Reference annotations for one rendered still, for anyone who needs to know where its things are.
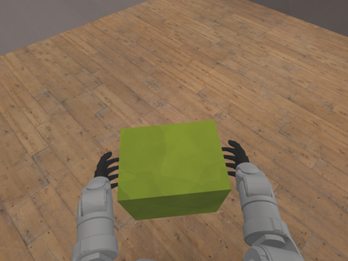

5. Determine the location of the robot right hand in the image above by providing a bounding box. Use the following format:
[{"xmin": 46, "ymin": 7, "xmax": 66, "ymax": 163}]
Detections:
[{"xmin": 222, "ymin": 140, "xmax": 249, "ymax": 177}]

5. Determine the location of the robot left hand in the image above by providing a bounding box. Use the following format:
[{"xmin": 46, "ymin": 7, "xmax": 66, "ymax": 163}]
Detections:
[{"xmin": 94, "ymin": 152, "xmax": 119, "ymax": 188}]

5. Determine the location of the left robot forearm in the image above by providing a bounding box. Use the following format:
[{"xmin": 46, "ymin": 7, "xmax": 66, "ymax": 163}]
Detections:
[{"xmin": 71, "ymin": 176, "xmax": 119, "ymax": 261}]

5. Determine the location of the right robot forearm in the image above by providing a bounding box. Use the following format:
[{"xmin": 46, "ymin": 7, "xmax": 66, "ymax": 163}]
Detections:
[{"xmin": 235, "ymin": 163, "xmax": 305, "ymax": 261}]

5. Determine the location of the carton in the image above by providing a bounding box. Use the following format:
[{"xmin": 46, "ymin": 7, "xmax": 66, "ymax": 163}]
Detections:
[{"xmin": 117, "ymin": 120, "xmax": 232, "ymax": 220}]

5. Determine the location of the right robot upper arm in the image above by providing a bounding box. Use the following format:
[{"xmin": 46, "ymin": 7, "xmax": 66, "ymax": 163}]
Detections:
[{"xmin": 243, "ymin": 244, "xmax": 304, "ymax": 261}]

